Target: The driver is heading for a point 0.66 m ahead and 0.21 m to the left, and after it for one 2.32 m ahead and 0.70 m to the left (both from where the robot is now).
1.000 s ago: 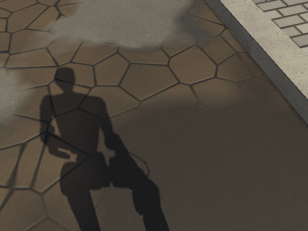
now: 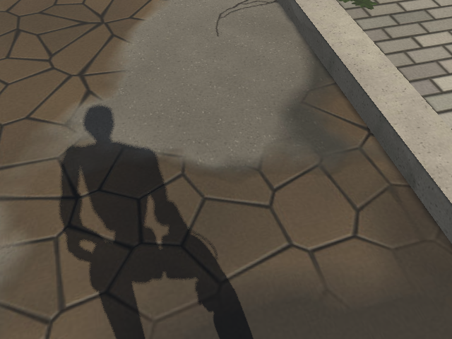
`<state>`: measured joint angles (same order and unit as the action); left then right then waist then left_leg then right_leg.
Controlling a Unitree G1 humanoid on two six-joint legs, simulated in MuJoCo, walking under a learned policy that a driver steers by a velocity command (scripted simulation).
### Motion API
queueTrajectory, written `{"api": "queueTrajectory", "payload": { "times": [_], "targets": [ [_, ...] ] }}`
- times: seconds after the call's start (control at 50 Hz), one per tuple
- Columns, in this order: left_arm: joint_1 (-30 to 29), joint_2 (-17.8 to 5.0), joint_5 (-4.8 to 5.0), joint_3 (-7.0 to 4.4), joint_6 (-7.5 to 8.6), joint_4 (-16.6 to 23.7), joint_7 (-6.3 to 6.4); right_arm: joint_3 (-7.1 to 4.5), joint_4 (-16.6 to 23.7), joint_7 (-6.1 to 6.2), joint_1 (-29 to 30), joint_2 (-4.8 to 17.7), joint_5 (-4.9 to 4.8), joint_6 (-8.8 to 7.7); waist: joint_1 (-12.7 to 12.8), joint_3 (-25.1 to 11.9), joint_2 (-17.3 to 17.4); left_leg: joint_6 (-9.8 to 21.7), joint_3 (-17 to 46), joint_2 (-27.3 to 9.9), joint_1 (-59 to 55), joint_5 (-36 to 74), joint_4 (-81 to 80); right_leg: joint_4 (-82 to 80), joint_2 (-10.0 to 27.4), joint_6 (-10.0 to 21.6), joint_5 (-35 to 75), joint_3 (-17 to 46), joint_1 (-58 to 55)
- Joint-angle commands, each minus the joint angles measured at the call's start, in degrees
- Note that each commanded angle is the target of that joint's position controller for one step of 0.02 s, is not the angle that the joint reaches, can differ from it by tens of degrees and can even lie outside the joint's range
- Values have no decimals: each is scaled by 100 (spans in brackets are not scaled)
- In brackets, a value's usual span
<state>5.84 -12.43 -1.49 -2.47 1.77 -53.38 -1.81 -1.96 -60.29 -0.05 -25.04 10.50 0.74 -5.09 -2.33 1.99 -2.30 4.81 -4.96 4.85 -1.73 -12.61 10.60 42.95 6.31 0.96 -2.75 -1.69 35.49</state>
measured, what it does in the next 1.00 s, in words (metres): walks ahead, turning left: right foot, then left foot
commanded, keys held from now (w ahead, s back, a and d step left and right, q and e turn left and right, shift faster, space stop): w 0.14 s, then w+q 0.86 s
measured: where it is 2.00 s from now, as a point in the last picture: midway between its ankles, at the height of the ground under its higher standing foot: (128, 209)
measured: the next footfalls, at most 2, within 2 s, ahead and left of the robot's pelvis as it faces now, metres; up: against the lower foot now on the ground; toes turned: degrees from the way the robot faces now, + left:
right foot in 0.16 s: +0.27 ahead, -0.12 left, +0.00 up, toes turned -4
left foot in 0.74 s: +0.52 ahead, +0.09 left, +0.00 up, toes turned +22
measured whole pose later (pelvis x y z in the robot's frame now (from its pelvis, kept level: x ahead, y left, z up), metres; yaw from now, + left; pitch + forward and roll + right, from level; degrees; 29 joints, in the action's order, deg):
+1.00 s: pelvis +0.52 +0.05 +0.00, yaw +26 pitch +1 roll +0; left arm 6.3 -14.0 -2.5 -2.9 2.0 -45.9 -0.8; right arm -4.4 -53.5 -0.1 -19.5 14.9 -0.1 -2.7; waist -2.0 2.9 -1.7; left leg 8.7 1.6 8.9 6.6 -11.3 17.7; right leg 57.2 8.0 -3.0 -12.3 2.1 36.6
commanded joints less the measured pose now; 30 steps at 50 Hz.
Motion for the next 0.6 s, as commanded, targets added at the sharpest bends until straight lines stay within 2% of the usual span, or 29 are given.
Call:
{"api": "queueTrajectory", "payload": {
  "times": [0.02,0.06,0.1,0.12,0.14,0.16,0.18,0.2,0.22,0.24,0.26,0.3,0.34,0.4,0.46,0.52,0.6],
  "targets": [
    [-733,-207,23,14,86,508,2,-125,114,48,-325,788,16,-56,-62,416,608,654,709,-1598,101,2236,-337,-603,-200,62,213,-234,32],
    [-867,-276,21,0,116,609,12,-136,52,82,-389,828,47,-31,-51,461,617,648,721,-1750,-248,2597,-171,-838,-249,187,9,-215,20],
    [-731,-348,24,-33,167,626,33,-157,32,115,-288,887,75,-11,81,405,632,572,651,-1836,-469,3340,181,-1072,-377,361,-374,-257,-310],
    [-431,-403,23,-69,197,550,62,-170,39,124,-182,935,86,-5,240,252,663,498,574,-1820,-475,4112,581,-1195,-536,465,-596,-322,-787],
    [208,-481,10,-126,237,348,103,-181,40,119,-98,973,86,13,513,-74,636,422,477,-1726,-421,4709,1339,-1414,-734,584,-657,-409,-1550],
    [1199,-647,-58,-215,304,20,161,-149,68,98,-61,894,52,29,893,-595,403,306,332,-1458,150,4355,2514,-1698,-698,740,-440,-312,-2904],
    [2157,-1185,-216,-358,354,-126,241,-48,288,50,-170,584,-85,17,1104,-1383,-296,127,104,-1030,1663,2355,4356,-1836,707,1117,-982,1329,-4613],
    [2232,-1572,-179,-451,298,-125,194,-15,297,39,-763,255,-207,38,809,-1932,-1254,12,168,-39,3249,-1916,6082,-2574,2030,1721,-1070,3757,-5461],
    [1667,-1212,15,-383,236,-32,166,-174,274,77,-247,818,-59,96,690,-1321,-222,116,860,-436,3581,-1494,6390,-2724,1704,1489,-1608,3411,-4755],
    [1070,-816,47,-268,250,81,156,-180,387,41,132,751,-49,75,499,-541,-54,127,864,-669,3617,-925,6186,-2952,1499,1286,-1577,2535,-3848],
    [794,-535,29,-192,292,105,144,-165,387,20,259,610,-42,83,361,-201,43,121,840,-869,3436,-571,5882,-3204,1231,1056,-1276,1915,-3267],
    [768,-289,56,-111,368,1,204,-169,325,-54,130,464,94,236,121,5,-184,16,802,-1018,3035,-310,5571,-3430,870,752,-695,1042,-2669],
    [1040,-361,75,-120,477,-99,223,-186,390,-115,238,385,101,355,62,3,-134,-45,735,-1023,3090,-132,5524,-3512,834,734,-157,639,-2634],
    [1303,-488,73,-151,536,-165,246,-197,616,-166,817,372,89,451,88,173,-90,-133,645,-1122,3731,425,5257,-3635,777,687,175,107,-2801],
    [1539,-436,65,-126,531,-226,267,-181,861,-214,1429,365,71,453,185,322,-92,-199,504,-1107,4089,968,4566,-3662,672,632,534,-320,-2991],
    [1695,-466,67,-115,523,-271,304,-113,1084,-257,1994,275,73,428,299,408,-103,-196,183,-999,3943,1330,3560,-3583,627,571,1089,-719,-3196],
    [2081,-569,42,-137,452,-413,373,-71,1372,-293,2541,295,110,409,449,471,-118,33,-227,-829,3836,1103,2775,-3288,835,567,2000,-1054,-3923]
  ]
}}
